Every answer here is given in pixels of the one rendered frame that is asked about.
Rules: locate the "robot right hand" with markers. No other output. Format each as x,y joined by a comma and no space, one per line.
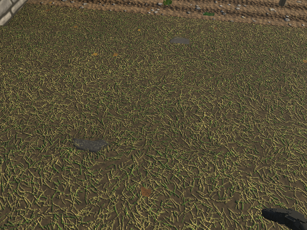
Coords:
290,217

